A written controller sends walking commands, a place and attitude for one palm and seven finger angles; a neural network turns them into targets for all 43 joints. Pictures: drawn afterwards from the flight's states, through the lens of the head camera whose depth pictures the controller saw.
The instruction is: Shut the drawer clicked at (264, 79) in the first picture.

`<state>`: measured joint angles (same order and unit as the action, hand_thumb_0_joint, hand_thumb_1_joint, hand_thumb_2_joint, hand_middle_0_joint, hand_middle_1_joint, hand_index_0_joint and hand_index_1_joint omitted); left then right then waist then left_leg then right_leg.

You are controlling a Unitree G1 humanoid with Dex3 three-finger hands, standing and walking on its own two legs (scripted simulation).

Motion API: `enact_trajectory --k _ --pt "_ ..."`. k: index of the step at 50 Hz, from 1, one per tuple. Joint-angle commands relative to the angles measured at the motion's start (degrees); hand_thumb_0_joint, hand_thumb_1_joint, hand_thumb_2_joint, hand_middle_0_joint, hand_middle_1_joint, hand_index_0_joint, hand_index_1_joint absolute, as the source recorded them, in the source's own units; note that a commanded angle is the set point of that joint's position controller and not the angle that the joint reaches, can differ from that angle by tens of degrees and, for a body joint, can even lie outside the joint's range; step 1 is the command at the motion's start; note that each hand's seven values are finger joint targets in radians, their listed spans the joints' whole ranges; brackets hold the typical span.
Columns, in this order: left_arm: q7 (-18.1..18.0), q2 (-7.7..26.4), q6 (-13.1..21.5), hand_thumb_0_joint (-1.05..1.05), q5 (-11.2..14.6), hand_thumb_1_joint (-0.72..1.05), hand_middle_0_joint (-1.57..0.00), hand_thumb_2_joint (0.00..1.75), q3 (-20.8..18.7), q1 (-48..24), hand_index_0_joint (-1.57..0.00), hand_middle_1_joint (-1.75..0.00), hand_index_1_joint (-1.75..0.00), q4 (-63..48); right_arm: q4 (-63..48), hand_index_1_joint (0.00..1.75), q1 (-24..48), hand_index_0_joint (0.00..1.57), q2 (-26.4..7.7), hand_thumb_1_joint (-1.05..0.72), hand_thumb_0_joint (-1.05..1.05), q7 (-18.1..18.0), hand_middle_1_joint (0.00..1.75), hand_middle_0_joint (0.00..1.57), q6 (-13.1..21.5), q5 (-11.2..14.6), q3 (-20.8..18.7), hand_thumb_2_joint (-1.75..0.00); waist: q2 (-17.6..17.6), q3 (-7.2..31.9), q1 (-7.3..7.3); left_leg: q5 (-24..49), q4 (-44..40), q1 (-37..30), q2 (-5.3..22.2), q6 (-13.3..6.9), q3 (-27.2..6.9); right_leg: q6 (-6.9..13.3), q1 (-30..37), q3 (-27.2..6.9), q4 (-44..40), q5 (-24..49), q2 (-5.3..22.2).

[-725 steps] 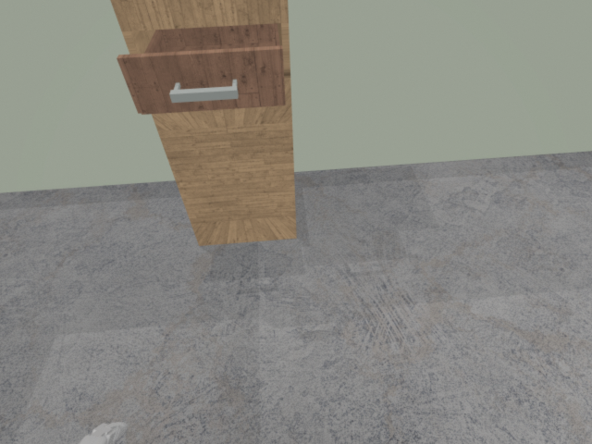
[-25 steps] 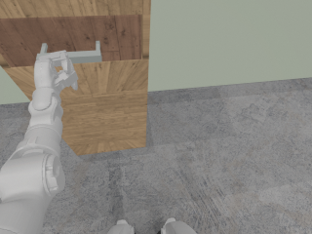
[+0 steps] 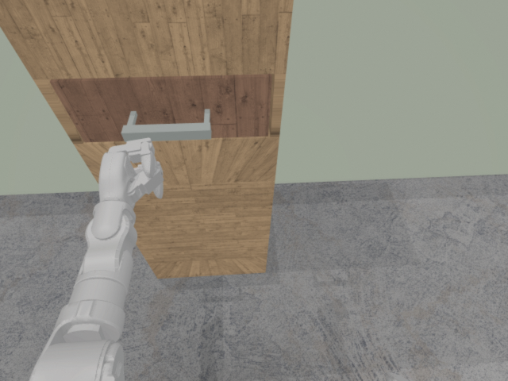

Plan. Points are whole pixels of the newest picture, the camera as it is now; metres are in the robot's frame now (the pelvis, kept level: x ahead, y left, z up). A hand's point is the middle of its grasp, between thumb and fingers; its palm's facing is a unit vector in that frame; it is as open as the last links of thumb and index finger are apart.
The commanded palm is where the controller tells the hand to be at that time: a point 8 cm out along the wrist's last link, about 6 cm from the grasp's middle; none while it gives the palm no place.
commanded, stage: draw the hand back to the body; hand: left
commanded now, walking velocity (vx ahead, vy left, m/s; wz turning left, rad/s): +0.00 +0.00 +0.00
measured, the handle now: (169, 124) +0.55 +0.16 +0.09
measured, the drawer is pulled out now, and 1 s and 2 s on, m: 0.00 0.00 0.00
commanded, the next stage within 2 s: step back with the hand held close in 1.20 s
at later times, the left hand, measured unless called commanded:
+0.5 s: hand (95, 250) +0.26 +0.19 +0.14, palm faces +0.21 -0.96 -0.20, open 3.3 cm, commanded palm +0.22 +0.24 +0.16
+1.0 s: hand out of the picture +0.17 +0.23 +0.19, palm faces +0.40 -0.84 -0.37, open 3.3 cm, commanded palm +0.11 +0.27 +0.21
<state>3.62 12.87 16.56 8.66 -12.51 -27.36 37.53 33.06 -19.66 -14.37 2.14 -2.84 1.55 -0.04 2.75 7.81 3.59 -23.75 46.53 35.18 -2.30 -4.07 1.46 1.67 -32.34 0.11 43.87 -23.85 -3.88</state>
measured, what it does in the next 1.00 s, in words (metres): stands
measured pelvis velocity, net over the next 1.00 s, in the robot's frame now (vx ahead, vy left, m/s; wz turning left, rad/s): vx -0.01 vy -0.01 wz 0.04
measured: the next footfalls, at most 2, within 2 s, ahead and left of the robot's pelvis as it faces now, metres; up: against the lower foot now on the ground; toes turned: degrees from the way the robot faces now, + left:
none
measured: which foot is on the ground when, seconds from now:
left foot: down 0.00-1.00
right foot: down 0.00-1.00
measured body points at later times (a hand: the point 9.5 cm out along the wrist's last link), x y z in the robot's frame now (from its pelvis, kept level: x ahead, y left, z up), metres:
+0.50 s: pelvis -0.03 -0.02 +0.03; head -0.04 -0.03 +0.48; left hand +0.24 +0.24 +0.15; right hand +0.17 -0.24 -0.05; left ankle -0.02 +0.07 -0.70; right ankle -0.03 -0.11 -0.70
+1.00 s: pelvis -0.01 -0.01 +0.04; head -0.03 -0.04 +0.49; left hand +0.14 +0.27 +0.21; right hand +0.19 -0.23 -0.05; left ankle -0.01 +0.07 -0.70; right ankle -0.03 -0.11 -0.70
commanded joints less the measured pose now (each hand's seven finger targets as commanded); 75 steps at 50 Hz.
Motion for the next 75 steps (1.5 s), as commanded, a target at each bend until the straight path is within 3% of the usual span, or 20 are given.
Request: enact_trajectory --k 1,8,16,17,19,25,28,30,32,35,40,43,51,56,60,62,66,67,69,75 --pt "0.9 10.6 0.1 0.00 1.8 0.90 -1.40 0.90 -1.4 -10.1 -1.40 -1.60 -1.60 -20.3 -8.2 0.30 -0.4 0.20 -8.2 -0.90 0.00 -1.2 0.30 0.20 1.8 0.9 -2.4 -0.90 -2.9 17.8 -1.90 36.6 -5.2 -18.8 2.8 2.4 -4.3 -0.1 10.0 1.2 -4.5 31.4 0.4" --pt "3.0 9.2 -5.6 0.00 4.1 0.90 -1.40 0.90 0.8 -8.6 -1.40 -1.60 -1.60 -30.8 -9.1 0.30 5.3 0.20 -7.8 -0.90 0.00 -3.5 0.30 0.20 4.1 1.8 -1.2 -0.90 -0.7 11.4 -1.18 22.1 -9.9 -20.1 2.1 1.8 -5.0 0.4 10.7 1.3 -9.3 22.2 0.9" --pt "5.4 12.0 -8.8 0.00 6.2 0.90 -1.40 0.90 -1.6 1.2 -1.40 -1.60 -1.60 -37.0 -9.9 0.30 10.9 0.20 -7.3 -0.90 0.00 -5.4 0.30 0.20 7.5 2.1 0.3 -0.90 -1.8 6.7 -3.02 12.6 -14.0 -19.0 1.3 1.5 -5.1 0.3 14.0 0.4 -13.4 14.5 1.9" --pt "0.1 15.9 -7.8 0.00 0.1 0.90 -1.40 0.90 0.4 2.9 -1.40 -1.60 -1.60 -42.0 -9.8 0.30 13.9 0.20 -6.3 -0.90 0.00 -5.7 0.30 0.20 7.0 1.3 0.3 -0.90 -1.3 2.5 -4.34 11.8 -16.3 -20.0 1.1 1.5 -4.9 0.4 14.7 -2.2 -16.9 12.5 3.3" --pt "-3.4 12.1 -8.7 0.00 -0.5 0.90 -1.40 0.90 1.9 9.1 -1.40 -1.60 -1.60 -42.6 -9.8 0.30 14.5 0.20 -5.8 -0.90 0.00 -6.1 0.30 0.20 6.5 1.2 0.7 -0.90 -2.4 0.7 -3.87 10.2 -17.7 -20.2 1.5 1.5 -5.0 -0.1 16.3 -2.2 -18.5 10.9 4.0" --pt "-7.6 15.5 -8.9 0.00 -2.5 0.90 -1.40 0.90 -0.9 16.5 -1.40 -1.60 -1.60 -51.1 -8.5 0.30 16.3 0.20 -5.8 -0.90 0.00 -6.7 0.30 0.20 5.9 0.4 1.1 -0.90 -2.3 0.7 -4.67 12.6 -22.3 -25.6 2.0 1.4 -4.8 -0.1 22.3 -2.3 -23.1 12.1 3.9" --pt "-8.5 13.5 -8.6 0.00 -2.9 0.90 -1.40 0.90 0.3 19.1 -1.40 -1.60 -1.60 -55.0 -8.2 0.30 17.1 0.20 -5.1 -0.90 0.00 -6.8 0.30 0.20 6.4 0.2 1.4 -0.90 1.4 -1.2 -4.47 12.0 -24.5 -28.3 2.1 1.5 -4.9 0.1 23.0 -2.0 -24.4 10.9 4.1" --pt "-9.2 15.5 -8.2 0.00 -3.5 0.90 -1.40 0.90 -1.4 21.0 -1.40 -1.60 -1.60 -58.3 -7.6 0.30 17.5 0.20 -5.4 -0.90 0.00 -6.9 0.30 0.20 7.0 -0.2 1.2 -0.90 1.3 -0.6 -4.90 14.0 -25.4 -30.3 2.1 1.5 -4.9 0.1 23.6 -1.9 -26.0 12.6 3.6" --pt "-9.3 13.9 -8.1 0.00 -3.6 0.90 -1.40 0.90 -0.6 25.2 -1.40 -1.60 -1.60 -60.5 -7.5 0.30 17.5 0.20 -5.0 -0.90 0.00 -6.7 0.30 0.20 7.3 -0.4 1.4 -0.90 1.6 -0.7 -5.24 16.1 -26.0 -31.5 2.1 1.6 -5.1 0.2 24.9 -1.5 -25.9 14.7 3.7" --pt "-9.4 14.4 -8.2 0.00 -3.7 0.90 -1.40 0.90 -2.4 32.6 -1.40 -1.60 -1.60 -61.9 -6.9 0.30 17.6 0.20 -5.3 -0.90 0.00 -6.4 0.30 0.20 7.6 -0.9 0.9 -0.90 -2.1 -2.1 -5.76 18.5 -26.5 -31.9 2.1 1.6 -4.8 0.0 25.7 -1.1 -26.9 16.7 3.3" --pt "-9.2 15.2 -8.3 0.00 -3.6 0.90 -1.40 0.90 -5.7 41.5 -1.40 -1.60 -1.60 -64.7 -6.9 0.30 18.0 0.20 -5.1 -0.90 0.00 -6.2 0.30 0.20 7.1 -1.2 0.4 -0.90 -3.7 -5.1 -6.46 19.8 -26.7 -30.8 2.1 1.5 -4.2 -0.2 26.3 -1.3 -27.9 17.6 3.5" --pt "-9.5 14.7 -8.0 0.00 -3.5 0.90 -1.40 0.90 -6.3 44.4 -1.40 -1.60 -1.60 -70.1 -7.5 0.30 17.8 0.20 -4.6 -0.90 0.00 -6.1 0.30 0.20 7.3 -1.1 0.4 -0.90 0.9 -3.7 -6.43 20.6 -26.6 -31.4 2.4 1.8 -4.5 0.0 27.5 -1.1 -26.7 18.2 3.9" --pt "-10.2 16.4 -8.2 0.00 -3.3 0.90 -1.40 0.90 -10.3 55.6 -1.40 -1.60 -1.60 -77.0 -8.4 0.30 16.9 0.20 -4.5 -0.90 0.00 -6.4 0.30 0.20 8.6 -0.8 0.1 -0.90 0.0 -3.4 -7.19 25.5 -25.0 -31.2 2.7 2.2 -4.5 -0.2 28.0 -0.8 -25.9 22.9 3.8" --pt "-10.1 13.1 -8.8 0.00 -4.0 0.90 -1.40 0.90 -6.9 52.6 -1.40 -1.60 -1.60 -73.2 -7.2 0.30 16.4 0.20 -4.9 -0.90 0.00 -6.5 0.30 0.20 8.5 -1.0 -0.3 -0.90 -1.9 -9.4 -5.84 21.2 -25.8 -30.8 2.7 1.8 -4.6 -0.3 23.6 -0.6 -27.0 17.8 3.6" --pt "-10.7 15.8 -8.4 0.00 -4.1 0.90 -1.40 0.90 -9.3 51.3 -1.40 -1.60 -1.60 -74.7 -7.1 0.30 16.3 0.20 -5.2 -0.90 0.00 -7.1 0.30 0.20 8.7 -1.3 -0.4 -0.90 -1.7 -5.2 -6.76 22.1 -25.3 -32.0 2.5 1.5 -4.4 -0.3 25.5 -0.8 -26.8 18.9 3.8" --pt "-11.0 16.3 -8.1 0.00 -4.2 0.90 -1.40 0.90 -9.4 50.6 -1.40 -1.60 -1.60 -77.6 -7.6 0.30 16.3 0.20 -4.9 -0.90 0.00 -7.1 0.30 0.20 9.1 -1.3 -0.1 -0.90 1.0 -2.1 -7.11 24.3 -25.1 -32.3 2.6 1.9 -4.9 -0.1 27.7 -0.8 -25.4 21.2 4.1" --pt "-11.0 15.6 -8.9 0.00 -3.9 0.90 -1.40 0.90 -9.4 53.7 -1.40 -1.60 -1.60 -76.7 -7.6 0.30 16.6 0.20 -4.5 -0.90 0.00 -7.0 0.30 0.20 9.2 -1.3 0.2 -0.90 0.1 -2.9 -7.36 26.3 -24.8 -31.6 2.6 2.1 -4.7 -0.2 28.1 -0.7 -25.1 23.5 4.1" --pt "-11.3 25.0 -6.0 0.00 -4.1 0.90 -1.40 0.90 -18.7 45.3 -1.40 -1.60 -1.60 -84.2 -9.6 0.30 16.5 0.20 -6.5 -0.90 0.00 -6.4 0.30 0.20 7.6 -1.1 -0.7 -0.90 1.1 -7.3 -4.92 23.6 -23.1 -26.8 3.7 0.1 -7.5 -0.7 23.8 -6.2 -27.7 25.0 6.8" --pt "-10.3 17.4 -6.1 0.00 -4.3 0.90 -1.40 0.90 -13.2 56.5 -1.40 -1.60 -1.60 -74.8 -8.0 0.30 16.4 0.20 -5.5 -0.90 0.00 -6.0 0.30 0.20 5.9 -1.6 -1.0 -0.90 -2.2 -8.6 -4.72 24.3 -22.3 -26.6 3.9 0.4 -7.8 -0.4 21.9 -5.2 -27.7 24.3 8.3" --pt "-10.0 16.0 -5.8 0.00 -3.9 0.90 -1.40 0.90 -12.5 63.0 -1.40 -1.60 -1.60 -74.4 -9.2 0.30 16.1 0.20 -5.9 -0.90 0.00 -5.6 0.30 0.20 2.4 -1.1 -2.4 -0.90 -2.0 -2.0 -4.17 31.9 -22.8 -27.0 5.1 0.6 -6.8 -2.4 23.3 -2.0 -24.1 29.4 7.5"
